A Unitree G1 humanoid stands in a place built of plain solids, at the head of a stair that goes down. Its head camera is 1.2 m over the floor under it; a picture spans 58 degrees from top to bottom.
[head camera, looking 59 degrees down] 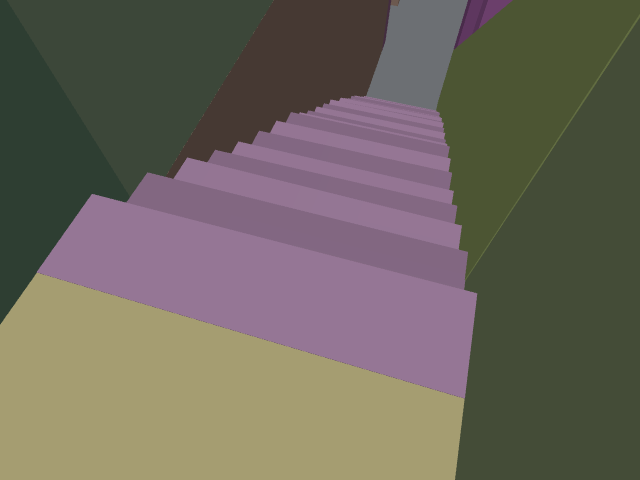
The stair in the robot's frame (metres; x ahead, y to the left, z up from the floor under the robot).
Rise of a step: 0.19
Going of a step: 0.25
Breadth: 1.51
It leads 16 degrees to the right of straight ahead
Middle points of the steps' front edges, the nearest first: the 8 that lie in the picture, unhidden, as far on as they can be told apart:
0.72 0.16 0.00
0.97 0.08 -0.19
1.21 0.01 -0.38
1.45 -0.06 -0.57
1.69 -0.13 -0.75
1.97 -0.21 -0.94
2.26 -0.30 -1.13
2.56 -0.39 -1.32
